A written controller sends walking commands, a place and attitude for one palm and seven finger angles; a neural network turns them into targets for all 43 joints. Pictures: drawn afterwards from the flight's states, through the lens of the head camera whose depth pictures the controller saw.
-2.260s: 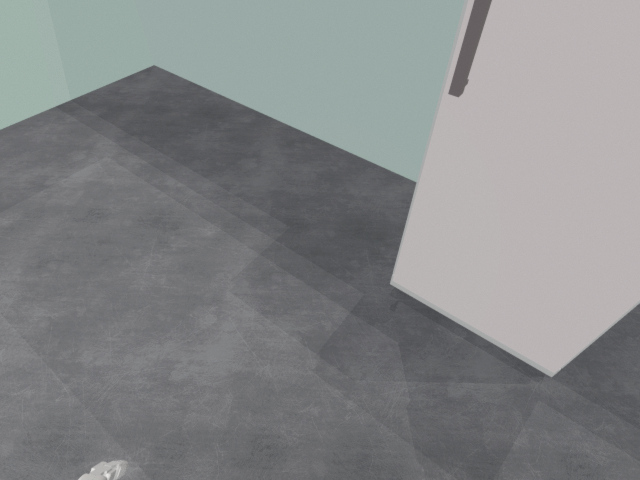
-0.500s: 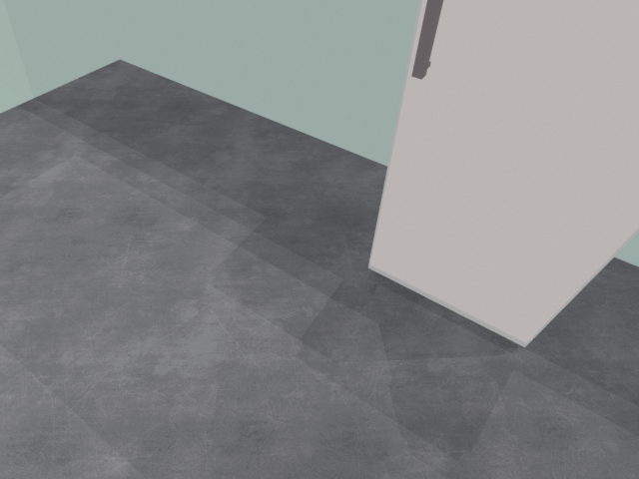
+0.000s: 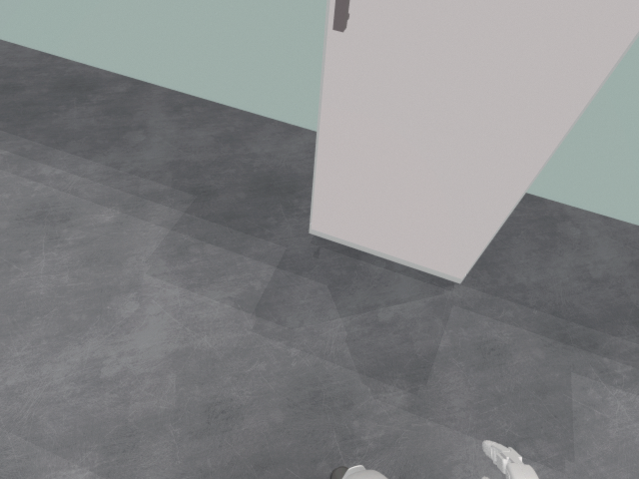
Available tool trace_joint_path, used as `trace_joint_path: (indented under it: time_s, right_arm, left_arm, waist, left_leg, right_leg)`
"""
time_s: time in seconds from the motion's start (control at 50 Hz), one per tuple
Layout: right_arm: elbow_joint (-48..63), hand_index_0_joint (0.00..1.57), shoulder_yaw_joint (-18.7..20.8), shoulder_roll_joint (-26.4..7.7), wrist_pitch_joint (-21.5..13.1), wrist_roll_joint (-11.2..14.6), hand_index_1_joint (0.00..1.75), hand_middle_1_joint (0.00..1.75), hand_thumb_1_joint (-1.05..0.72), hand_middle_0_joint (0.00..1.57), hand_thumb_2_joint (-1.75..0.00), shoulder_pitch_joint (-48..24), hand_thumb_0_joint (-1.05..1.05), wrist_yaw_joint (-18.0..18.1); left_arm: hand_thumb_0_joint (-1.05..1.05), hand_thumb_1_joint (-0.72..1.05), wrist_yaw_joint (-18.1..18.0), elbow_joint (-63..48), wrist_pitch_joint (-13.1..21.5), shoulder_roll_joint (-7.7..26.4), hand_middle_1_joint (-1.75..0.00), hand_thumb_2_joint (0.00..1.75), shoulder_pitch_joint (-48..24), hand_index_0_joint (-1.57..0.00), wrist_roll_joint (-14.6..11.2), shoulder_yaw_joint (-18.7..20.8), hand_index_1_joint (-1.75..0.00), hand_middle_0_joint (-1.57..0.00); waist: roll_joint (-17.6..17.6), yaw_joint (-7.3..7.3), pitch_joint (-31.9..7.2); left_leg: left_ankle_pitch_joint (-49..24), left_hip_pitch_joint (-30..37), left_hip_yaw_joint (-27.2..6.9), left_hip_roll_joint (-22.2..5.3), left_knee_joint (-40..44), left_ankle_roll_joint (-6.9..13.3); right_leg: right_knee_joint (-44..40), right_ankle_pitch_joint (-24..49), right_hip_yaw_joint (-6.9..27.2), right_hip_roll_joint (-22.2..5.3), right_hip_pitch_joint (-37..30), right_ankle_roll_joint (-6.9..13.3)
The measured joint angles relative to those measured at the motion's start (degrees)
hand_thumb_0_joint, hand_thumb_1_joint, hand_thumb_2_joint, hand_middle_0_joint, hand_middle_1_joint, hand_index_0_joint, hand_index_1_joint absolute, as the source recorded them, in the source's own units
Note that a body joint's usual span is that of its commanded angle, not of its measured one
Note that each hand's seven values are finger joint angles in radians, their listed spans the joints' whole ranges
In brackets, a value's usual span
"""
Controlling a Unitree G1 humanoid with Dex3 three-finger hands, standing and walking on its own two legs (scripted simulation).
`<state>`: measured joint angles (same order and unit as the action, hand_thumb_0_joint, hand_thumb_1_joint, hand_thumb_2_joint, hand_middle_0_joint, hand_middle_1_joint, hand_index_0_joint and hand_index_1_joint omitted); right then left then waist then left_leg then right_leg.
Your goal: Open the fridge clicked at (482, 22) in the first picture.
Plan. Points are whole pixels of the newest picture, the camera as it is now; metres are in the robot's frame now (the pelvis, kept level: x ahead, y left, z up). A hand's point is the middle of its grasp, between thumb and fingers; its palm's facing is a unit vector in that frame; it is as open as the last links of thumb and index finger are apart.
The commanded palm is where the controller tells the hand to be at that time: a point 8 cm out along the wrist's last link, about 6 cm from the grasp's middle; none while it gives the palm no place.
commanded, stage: turn to face it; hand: left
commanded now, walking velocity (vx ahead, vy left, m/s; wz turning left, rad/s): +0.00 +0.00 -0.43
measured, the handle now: out of the picture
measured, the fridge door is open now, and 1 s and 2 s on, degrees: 0 0 0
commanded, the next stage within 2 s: take the last steps up to it in 0.22 s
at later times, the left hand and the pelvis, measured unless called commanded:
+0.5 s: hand out of the picture +0.12 +0.14 -0.15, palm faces -0.25 -0.94 -0.22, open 7.3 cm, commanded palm none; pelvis -0.02 -0.01 +0.01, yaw -14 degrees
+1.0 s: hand (185, 430) +0.19 +0.21 -0.16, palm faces -0.20 -0.96 -0.17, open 7.3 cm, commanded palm none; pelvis +0.13 +0.03 +0.01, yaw -15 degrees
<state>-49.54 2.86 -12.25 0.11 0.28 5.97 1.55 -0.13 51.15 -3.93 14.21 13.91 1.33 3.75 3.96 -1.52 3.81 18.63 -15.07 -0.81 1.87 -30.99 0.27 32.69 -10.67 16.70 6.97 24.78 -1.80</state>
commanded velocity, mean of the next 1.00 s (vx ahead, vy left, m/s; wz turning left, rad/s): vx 0.21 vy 0.06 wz -0.07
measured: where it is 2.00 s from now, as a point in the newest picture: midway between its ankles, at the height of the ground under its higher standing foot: (324, 385)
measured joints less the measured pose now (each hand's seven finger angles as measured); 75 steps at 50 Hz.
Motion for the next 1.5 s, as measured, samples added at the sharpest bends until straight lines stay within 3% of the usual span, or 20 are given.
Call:
trace_joint_path:
  time_s: [0.04,0.1,0.16,0.32,0.38,0.46,0.52,0.6,0.72,0.78,0.82,0.86,0.92,1.08,1.24,1.26,1.3,1.36,1.42,1.5]
  right_arm:
    - [0.08,0.20,-0.38,0.45,0.11,-0.48,0.30,0.30,-0.91,0.20,-0.90,0.95,0.01,-0.06]
    - [-0.56,0.20,-0.85,0.92,0.47,-1.14,0.30,0.30,-0.91,0.20,-0.90,2.82,0.01,-0.04]
    - [-1.34,0.21,-1.05,1.11,0.42,-1.46,0.30,0.30,-0.91,0.20,-0.90,4.42,0.01,-0.08]
    - [-3.70,0.21,-0.97,0.99,0.12,-1.75,0.30,0.30,-0.91,0.20,-0.90,8.38,0.01,-0.55]
    - [-5.29,0.21,-0.73,0.25,0.47,-1.50,0.30,0.30,-0.91,0.20,-0.90,10.51,0.01,-0.84]
    - [-8.87,0.20,-0.34,-1.54,2.18,-1.50,0.30,0.30,-0.91,0.20,-0.90,12.36,0.01,-1.11]
    - [-10.53,0.20,-0.06,-1.62,2.20,-1.88,0.30,0.30,-0.91,0.20,-0.90,13.42,0.01,-2.02]
    - [-10.49,0.20,0.35,-0.75,1.67,-1.89,0.30,0.30,-0.91,0.19,-0.90,14.50,0.01,-2.93]
    - [-9.54,0.20,0.24,0.89,0.75,-1.52,0.30,0.30,-0.91,0.19,-0.90,14.21,0.01,-3.77]
    - [-8.51,0.20,-0.04,1.10,-1.03,-1.54,0.30,0.30,-0.91,0.19,-0.90,13.93,0.01,-3.51]
    - [-8.32,0.20,-0.24,1.90,-2.18,-1.88,0.30,0.30,-0.91,0.19,-0.90,12.88,0.01,-2.71]
    - [-8.35,0.20,-0.65,2.81,-2.76,-1.79,0.30,0.30,-0.91,0.19,-0.90,12.67,0.01,-1.92]
    - [-9.43,0.20,-1.38,4.48,-3.50,-1.65,0.30,0.30,-0.91,0.19,-0.90,13.60,0.00,-1.20]
    - [-13.63,0.20,-1.95,7.69,-3.83,-1.29,0.30,0.30,-0.91,0.20,-0.90,16.72,0.00,-0.98]
    - [-16.08,0.21,-1.31,7.28,-3.66,-1.56,0.30,0.30,-0.91,0.20,-0.90,19.01,0.00,-1.01]
    - [-16.44,0.21,-1.23,7.16,-3.52,-1.29,0.30,0.30,-0.91,0.20,-0.90,19.23,0.00,-1.15]
    - [-16.90,0.20,-1.19,6.53,-2.67,-0.98,0.30,0.30,-0.91,0.20,-0.90,18.35,0.01,-1.55]
    - [-16.31,0.20,-0.46,5.06,-1.57,-1.24,0.30,0.30,-0.91,0.20,-0.90,16.02,0.01,-1.84]
    - [-14.20,0.20,0.09,3.47,-1.12,-1.65,0.30,0.30,-0.91,0.20,-0.90,12.90,0.01,-1.88]
    - [-11.02,0.20,0.47,2.05,-1.24,-1.56,0.30,0.30,-0.92,0.19,-0.90,8.95,0.01,-2.30]
  left_arm:
    - [0.00,0.91,0.25,0.23,-0.48,1.01,-0.30,0.89,-0.88,-0.21,0.16,0.92,-0.30,-0.21]
    - [0.00,0.91,0.93,0.10,-0.39,2.32,-0.30,0.89,-1.48,-0.21,0.46,1.90,-0.30,-0.20]
    - [0.00,0.91,1.28,-0.05,-0.23,2.83,-0.30,0.89,-1.54,-0.20,0.36,2.14,-0.30,-0.20]
    - [0.00,0.91,1.30,1.13,-0.28,1.17,-0.30,0.89,-4.14,-0.20,0.00,0.59,-0.30,-0.20]
    - [0.00,0.91,1.25,1.02,1.08,0.10,-0.30,0.89,-5.02,-0.20,-0.08,-0.40,-0.30,-0.20]
    - [0.00,0.91,0.53,2.10,3.79,-2.98,-0.30,0.89,-4.69,-0.20,-0.02,-1.76,-0.30,-0.20]
    - [0.00,0.91,0.20,3.23,4.76,-4.45,-0.30,0.89,-2.08,-0.21,0.03,-2.28,-0.30,-0.20]
    - [-0.01,0.93,-0.26,5.66,5.39,-4.14,-0.30,0.89,0.98,-0.21,0.17,-1.65,-0.30,-0.21]
    - [0.00,0.92,-0.09,9.00,5.49,-2.68,-0.30,0.89,4.68,-0.21,0.55,-0.88,-0.30,-0.21]
    - [0.00,0.92,-0.03,10.21,4.89,-2.17,-0.30,0.89,6.57,-0.21,0.39,-0.33,-0.30,-0.21]
    - [0.00,0.92,-0.08,11.19,3.69,-1.85,-0.30,0.89,6.72,-0.21,0.17,0.03,-0.30,-0.20]
    - [0.00,0.92,0.16,11.92,3.07,-1.88,-0.30,0.89,6.36,-0.20,0.27,0.11,-0.30,-0.20]
    - [0.00,0.91,0.75,11.55,3.43,-2.09,-0.30,0.89,4.83,-0.20,0.59,0.15,-0.30,-0.20]
    - [0.00,0.93,0.51,7.94,3.99,-4.54,-0.30,0.89,-0.90,-0.20,0.68,0.09,-0.30,-0.20]
    - [0.00,0.92,0.94,6.18,5.34,-6.19,-0.30,0.89,-4.58,-0.20,0.77,-0.27,-0.30,-0.20]
    - [0.00,0.92,0.89,5.95,6.30,-6.27,-0.30,0.89,-4.79,-0.20,0.92,-0.36,-0.30,-0.20]
    - [0.00,0.92,0.61,5.76,7.95,-6.58,-0.30,0.89,-4.74,-0.20,0.61,-0.54,-0.30,-0.20]
    - [-0.01,0.93,-0.54,6.08,8.54,-6.80,-0.30,0.89,-2.99,-0.21,-0.17,0.03,-0.30,-0.20]
    - [-0.02,0.95,-1.25,7.22,8.52,-5.76,-0.30,0.89,-0.68,-0.21,0.13,0.28,-0.30,-0.21]
    - [-0.02,0.94,-0.80,9.80,8.03,-5.11,-0.30,0.89,2.33,-0.21,0.38,-0.40,-0.30,-0.20]
  waist:
    - [0.61,-0.19,0.13]
    - [0.13,-0.29,-0.33]
    - [-0.85,-0.28,-0.70]
    - [-3.36,2.29,0.17]
    - [-4.08,3.09,-0.10]
    - [-6.67,3.38,-0.83]
    - [-5.91,3.09,-2.15]
    - [-4.79,3.10,-3.44]
    - [-3.12,1.63,-3.80]
    - [-2.51,1.30,-3.80]
    - [-1.32,1.34,-3.20]
    - [-1.14,1.73,-3.16]
    - [-1.05,1.92,-3.34]
    - [-1.94,1.81,-2.76]
    - [-4.45,3.35,-1.03]
    - [-4.79,3.17,-0.76]
    - [-5.39,2.82,-0.07]
    - [-5.65,1.99,-0.66]
    - [-5.64,1.89,-1.74]
    - [-4.92,1.65,-2.56]
  left_leg:
    - [-1.36,0.60,1.50,-0.50,-0.02,1.01]
    - [-1.89,2.19,3.05,-2.26,1.69,1.28]
    - [-2.32,3.37,4.85,-3.90,3.01,1.34]
    - [-1.34,3.00,9.38,-6.96,1.38,0.35]
    - [0.52,1.18,10.60,-7.83,-2.43,-0.76]
    - [10.22,-5.02,5.99,-7.48,-17.63,-1.57]
    - [6.37,-8.81,5.48,-6.84,-24.48,-1.94]
    - [0.64,-11.15,5.95,-7.36,-22.46,-2.60]
    - [-0.75,-8.65,6.42,-7.11,-10.70,-2.01]
    - [-2.70,-4.60,7.21,-6.18,-2.93,-0.85]
    - [-2.06,-4.88,8.63,-5.21,-5.62,1.11]
    - [-1.49,-3.06,9.75,-4.61,-4.28,2.18]
    - [-3.13,1.34,10.60,-3.22,1.93,2.58]
    - [-3.84,10.74,10.86,-0.11,12.10,3.13]
    - [4.96,15.18,10.88,-1.23,6.87,1.01]
    - [7.25,13.67,10.58,-2.17,1.70,0.90]
    - [9.69,6.93,7.73,-3.30,-16.15,1.29]
    - [4.80,-3.63,4.91,-4.68,-34.02,1.36]
    - [0.03,-10.73,4.50,-7.27,-33.75,0.19]
    - [-3.55,-14.11,5.32,-9.31,-21.82,-1.13]
  right_leg:
    - [10.70,-8.55,-4.27,-0.37,3.51,-0.68]
    - [26.79,-10.88,-10.37,-1.96,7.29,-1.58]
    - [30.37,-11.04,-13.82,-4.72,6.27,-2.11]
    - [12.37,-14.23,-17.80,-8.39,-4.64,-1.15]
    - [-0.48,-7.79,-19.06,-8.29,-11.04,0.30]
    - [-1.66,-7.88,-18.80,-6.82,-12.28,2.30]
    - [-4.98,-6.66,-17.82,-7.28,-14.87,2.31]
    - [-9.01,-5.70,-17.72,-7.97,-17.99,1.72]
    - [-9.78,-7.96,-18.17,-9.49,-20.89,-0.12]
    - [-3.45,-12.97,-18.18,-10.77,-19.58,-0.39]
    - [11.14,-17.88,-17.29,-11.29,-13.88,1.21]
    - [25.49,-16.53,-17.79,-10.79,-7.21,2.50]
    - [33.03,-10.90,-20.08,-11.24,-0.12,2.62]
    - [18.30,-4.02,-22.12,-13.20,5.45,0.79]
    - [1.57,-2.45,-23.67,-11.25,-1.01,2.56]
    - [0.86,0.88,-24.21,-10.83,-1.91,3.55]
    - [3.65,-1.24,-25.39,-10.23,-2.64,4.88]
    - [0.73,-3.80,-26.59,-9.24,-6.59,4.98]
    - [-4.83,-2.62,-27.30,-8.44,-10.65,4.43]
    - [-9.54,-2.56,-27.36,-8.46,-14.85,3.71]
